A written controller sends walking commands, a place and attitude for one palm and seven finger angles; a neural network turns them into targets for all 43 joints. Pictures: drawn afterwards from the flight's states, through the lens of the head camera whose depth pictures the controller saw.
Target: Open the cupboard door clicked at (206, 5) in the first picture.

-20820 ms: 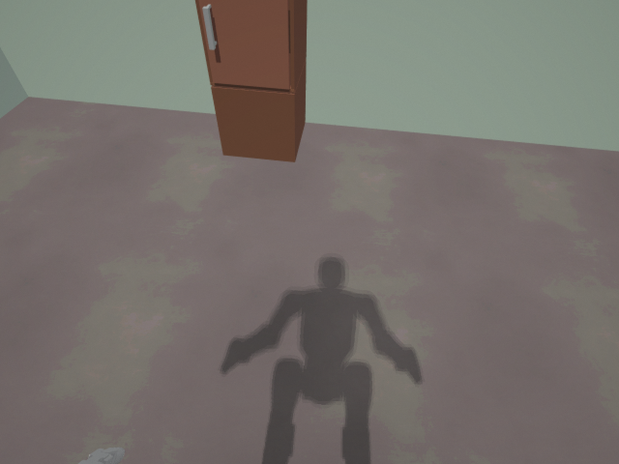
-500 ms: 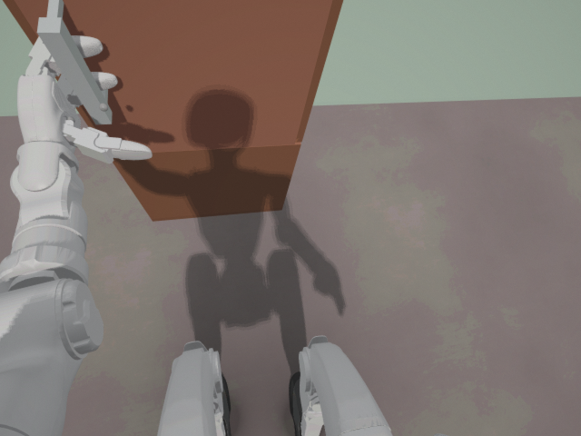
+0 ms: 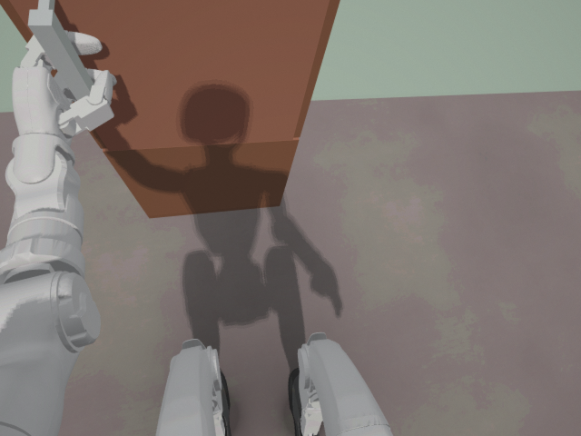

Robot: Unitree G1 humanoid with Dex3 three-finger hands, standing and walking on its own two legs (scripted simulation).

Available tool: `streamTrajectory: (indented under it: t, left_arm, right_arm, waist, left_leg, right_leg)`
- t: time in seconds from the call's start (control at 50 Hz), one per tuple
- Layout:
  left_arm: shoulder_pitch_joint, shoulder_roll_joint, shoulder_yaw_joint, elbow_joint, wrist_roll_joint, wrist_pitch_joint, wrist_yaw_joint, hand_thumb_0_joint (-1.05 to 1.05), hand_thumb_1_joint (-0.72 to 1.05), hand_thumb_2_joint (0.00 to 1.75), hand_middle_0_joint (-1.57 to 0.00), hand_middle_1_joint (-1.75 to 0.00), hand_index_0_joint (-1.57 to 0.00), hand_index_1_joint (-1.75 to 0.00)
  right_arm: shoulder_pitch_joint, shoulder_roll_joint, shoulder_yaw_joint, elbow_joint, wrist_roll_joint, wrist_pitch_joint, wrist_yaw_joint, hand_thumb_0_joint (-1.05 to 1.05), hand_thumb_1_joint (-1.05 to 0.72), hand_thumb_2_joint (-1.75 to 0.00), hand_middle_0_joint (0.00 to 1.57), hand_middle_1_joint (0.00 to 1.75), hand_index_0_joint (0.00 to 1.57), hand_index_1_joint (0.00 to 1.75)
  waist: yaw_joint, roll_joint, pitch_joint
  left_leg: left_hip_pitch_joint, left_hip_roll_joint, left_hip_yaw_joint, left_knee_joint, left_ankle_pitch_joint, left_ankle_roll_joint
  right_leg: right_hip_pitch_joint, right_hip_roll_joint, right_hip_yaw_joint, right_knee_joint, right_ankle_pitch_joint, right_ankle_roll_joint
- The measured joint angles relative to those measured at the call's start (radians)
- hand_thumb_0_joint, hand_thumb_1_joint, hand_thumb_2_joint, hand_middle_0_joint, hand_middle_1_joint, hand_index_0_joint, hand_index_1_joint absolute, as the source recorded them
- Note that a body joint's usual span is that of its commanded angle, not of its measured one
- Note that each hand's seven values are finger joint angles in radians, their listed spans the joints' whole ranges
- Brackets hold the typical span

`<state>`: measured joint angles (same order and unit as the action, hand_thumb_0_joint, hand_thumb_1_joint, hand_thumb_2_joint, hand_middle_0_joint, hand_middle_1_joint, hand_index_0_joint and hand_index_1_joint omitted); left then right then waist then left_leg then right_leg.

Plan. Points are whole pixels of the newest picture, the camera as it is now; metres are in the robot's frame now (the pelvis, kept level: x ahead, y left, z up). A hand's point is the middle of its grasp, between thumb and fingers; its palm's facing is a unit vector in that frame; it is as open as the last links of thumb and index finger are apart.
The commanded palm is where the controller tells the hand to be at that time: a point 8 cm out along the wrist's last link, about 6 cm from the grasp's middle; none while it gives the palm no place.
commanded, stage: close the thumb around the handle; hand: left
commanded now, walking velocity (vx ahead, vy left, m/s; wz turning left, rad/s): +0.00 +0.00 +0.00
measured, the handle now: (75, 61) +0.58 +0.22 +0.05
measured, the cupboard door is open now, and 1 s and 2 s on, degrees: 0 30 48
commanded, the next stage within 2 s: pull the door open along its arc in 0.12 s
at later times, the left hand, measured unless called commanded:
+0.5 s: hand (102, 112) +0.52 +0.19 +0.04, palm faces +0.08 -1.00 -0.01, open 5.6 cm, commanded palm +0.46 +0.22 +0.04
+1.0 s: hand (171, 204) +0.39 +0.11 +0.04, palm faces +0.48 -0.88 +0.02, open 5.9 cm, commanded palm +0.32 +0.12 +0.04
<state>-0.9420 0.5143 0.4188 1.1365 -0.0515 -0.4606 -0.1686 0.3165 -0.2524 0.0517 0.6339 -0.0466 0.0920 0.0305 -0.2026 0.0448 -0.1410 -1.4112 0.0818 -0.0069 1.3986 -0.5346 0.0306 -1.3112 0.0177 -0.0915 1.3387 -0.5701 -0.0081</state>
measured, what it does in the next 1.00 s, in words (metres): stands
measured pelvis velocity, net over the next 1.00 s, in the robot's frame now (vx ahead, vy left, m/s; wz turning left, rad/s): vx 0.03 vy -0.01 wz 0.04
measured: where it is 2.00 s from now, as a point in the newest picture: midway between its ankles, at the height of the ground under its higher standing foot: (262, 427)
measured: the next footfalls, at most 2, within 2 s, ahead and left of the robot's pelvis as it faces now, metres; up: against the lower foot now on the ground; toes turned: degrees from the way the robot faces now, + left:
none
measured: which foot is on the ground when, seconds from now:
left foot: down 0.00-1.00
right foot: down 0.00-1.00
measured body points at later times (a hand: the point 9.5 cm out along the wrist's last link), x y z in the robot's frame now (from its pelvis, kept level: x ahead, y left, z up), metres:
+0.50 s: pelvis +0.01 +0.00 +0.01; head +0.18 +0.03 +0.43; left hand +0.51 +0.24 +0.04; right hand +0.03 -0.26 -0.10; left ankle +0.05 +0.10 -0.59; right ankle +0.02 -0.12 -0.59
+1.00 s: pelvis +0.03 -0.01 +0.04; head +0.15 +0.01 +0.47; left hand +0.36 +0.15 +0.05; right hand +0.19 -0.23 -0.09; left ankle +0.05 +0.10 -0.59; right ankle +0.02 -0.12 -0.59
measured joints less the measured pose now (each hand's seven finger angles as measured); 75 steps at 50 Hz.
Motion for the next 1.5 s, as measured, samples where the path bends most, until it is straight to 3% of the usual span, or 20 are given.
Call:
streamTrajectory:
  t: [0.08, 0.4, 0.54, 0.66, 0.7, 0.76, 0.86, 0.94, 1.0, 1.14, 1.28, 1.36, 1.5]
  left_arm:
    - [0.000, -0.003, 0.002, -0.003, 0.001, 0.002, 0.000, 0.01, 0.76, 0.84, -0.39, -1.34, -0.38, -1.33]
    - [0.048, -0.022, 0.000, -0.051, -0.013, 0.008, 0.011, 0.01, 0.76, 0.82, -0.37, -1.35, -0.36, -1.35]
    - [0.217, -0.104, -0.029, -0.209, -0.058, 0.009, 0.024, 0.01, 0.75, 0.77, -0.36, -1.35, -0.36, -1.35]
    - [0.414, -0.205, -0.113, -0.372, -0.090, -0.008, 0.050, 0.01, 0.73, 0.74, -0.34, -1.35, -0.35, -1.35]
    - [0.471, -0.260, -0.142, -0.429, -0.101, -0.010, 0.113, 0.02, 0.72, 0.74, -0.34, -1.35, -0.36, -1.35]
    - [0.541, -0.362, -0.189, -0.503, -0.081, -0.026, 0.284, 0.02, 0.71, 0.75, -0.33, -1.33, -0.37, -1.34]
    - [0.620, -0.498, -0.282, -0.580, 0.018, -0.039, 0.576, 0.02, 0.72, 0.77, -0.31, -1.33, -0.36, -1.32]
    - [0.676, -0.568, -0.358, -0.616, 0.099, -0.029, 0.726, 0.03, 0.73, 0.78, -0.30, -1.32, -0.35, -1.32]
    - [0.738, -0.593, -0.421, -0.652, 0.138, -0.017, 0.760, 0.03, 0.73, 0.78, -0.28, -1.31, -0.34, -1.32]
    - [0.892, -0.641, -0.554, -0.734, 0.182, 0.001, 0.768, 0.04, 0.71, 0.75, -0.26, -1.30, -0.35, -1.33]
    - [1.016, -0.613, -0.674, -0.830, 0.195, 0.047, 0.747, 0.04, 0.70, 0.73, -0.26, -1.29, -0.36, -1.34]
    - [1.022, -0.610, -0.680, -0.836, 0.201, 0.062, 0.759, 0.04, 0.69, 0.74, -0.27, -1.28, -0.36, -1.34]
    - [0.936, -0.628, -0.620, -0.776, 0.196, 0.041, 0.777, 0.02, 0.65, 0.78, -0.33, -1.31, -0.40, -1.33]
  right_arm:
    - [0.001, 0.001, 0.001, 0.002, 0.000, 0.000, 0.000, 0.00, -0.91, -0.90, 0.20, 0.30, 0.20, 0.30]
    - [-0.003, 0.004, -0.006, -0.008, 0.003, 0.004, 0.006, 0.00, -0.91, -0.90, 0.20, 0.30, 0.20, 0.30]
    - [0.000, 0.014, -0.020, -0.021, 0.019, 0.014, 0.017, 0.00, -0.91, -0.90, 0.20, 0.30, 0.20, 0.30]
    - [-0.009, 0.022, -0.033, -0.035, 0.035, 0.005, 0.025, 0.00, -0.91, -0.90, 0.20, 0.30, 0.20, 0.30]
    - [-0.018, 0.023, -0.041, -0.042, 0.030, -0.004, 0.023, 0.01, -0.91, -0.90, 0.20, 0.30, 0.20, 0.30]
    - [-0.043, 0.027, -0.051, -0.052, 0.011, -0.013, 0.031, 0.01, -0.91, -0.90, 0.20, 0.30, 0.20, 0.30]
    - [-0.088, 0.042, -0.062, -0.069, -0.023, -0.016, 0.054, 0.01, -0.91, -0.90, 0.20, 0.30, 0.20, 0.30]
    - [-0.119, 0.061, -0.064, -0.067, -0.043, -0.021, 0.060, 0.01, -0.91, -0.90, 0.20, 0.30, 0.20, 0.30]
    - [-0.132, 0.076, -0.063, -0.063, -0.049, -0.030, 0.055, 0.01, -0.91, -0.90, 0.20, 0.30, 0.20, 0.30]
    - [-0.149, 0.097, -0.053, -0.050, -0.050, -0.078, 0.036, 0.01, -0.91, -0.90, 0.20, 0.30, 0.20, 0.30]
    - [-0.174, 0.111, -0.037, -0.051, -0.043, -0.136, 0.031, 0.01, -0.91, -0.90, 0.20, 0.30, 0.20, 0.30]
    - [-0.189, 0.112, -0.030, -0.052, -0.042, -0.156, 0.022, 0.01, -0.91, -0.90, 0.20, 0.30, 0.20, 0.30]
    - [-0.204, 0.096, -0.042, -0.028, -0.050, -0.164, 0.001, 0.01, -0.91, -0.90, 0.20, 0.30, 0.20, 0.30]
  waist:
    - [0.000, -0.001, 0.001]
    - [0.001, -0.001, -0.002]
    - [0.025, -0.003, -0.010]
    - [0.059, -0.011, -0.026]
    - [0.074, -0.011, -0.031]
    - [0.092, -0.014, -0.038]
    - [0.120, -0.020, -0.049]
    - [0.141, -0.026, -0.057]
    - [0.155, -0.029, -0.058]
    - [0.175, -0.032, -0.064]
    - [0.171, -0.028, -0.075]
    - [0.171, -0.025, -0.077]
    - [0.185, -0.028, -0.073]
  left_leg:
    - [0.001, 0.000, 0.000, -0.002, 0.000, 0.001]
    - [0.022, 0.001, 0.007, -0.017, -0.001, 0.001]
    - [0.092, 0.001, 0.027, -0.068, 0.001, 0.002]
    - [0.171, -0.006, 0.038, -0.120, 0.001, 0.001]
    - [0.193, -0.009, 0.039, -0.130, -0.001, 0.000]
    - [0.217, -0.013, 0.045, -0.141, -0.003, -0.002]
    - [0.240, -0.020, 0.046, -0.142, -0.009, -0.006]
    - [0.254, -0.026, 0.038, -0.143, -0.009, -0.014]
    - [0.272, -0.028, 0.030, -0.151, -0.006, -0.021]
    - [0.308, -0.033, 0.009, -0.169, 0.001, -0.038]
    - [0.325, -0.031, -0.004, -0.167, -0.001, -0.057]
    - [0.328, -0.033, -0.012, -0.164, -0.001, -0.068]
    - [0.293, -0.040, -0.025, -0.144, 0.010, -0.084]
  right_leg:
    - [0.001, 0.000, 0.001, -0.003, 0.001, 0.001]
    - [0.018, 0.003, 0.008, -0.018, 0.003, 0.003]
    - [0.077, 0.003, 0.028, -0.061, 0.008, 0.007]
    - [0.152, -0.002, 0.037, -0.107, 0.007, 0.009]
    - [0.173, -0.004, 0.038, -0.118, 0.005, 0.010]
    - [0.193, -0.008, 0.043, -0.123, 0.000, 0.011]
    - [0.213, -0.015, 0.044, -0.112, -0.014, 0.007]
    - [0.228, -0.020, 0.036, -0.105, -0.024, -0.001]
    - [0.248, -0.022, 0.028, -0.109, -0.027, -0.009]
    - [0.289, -0.023, 0.006, -0.120, -0.032, -0.027]
    - [0.303, -0.021, -0.005, -0.105, -0.046, -0.045]
    - [0.305, -0.022, -0.013, -0.093, -0.055, -0.055]
    - [0.267, -0.030, -0.026, -0.052, -0.064, -0.071]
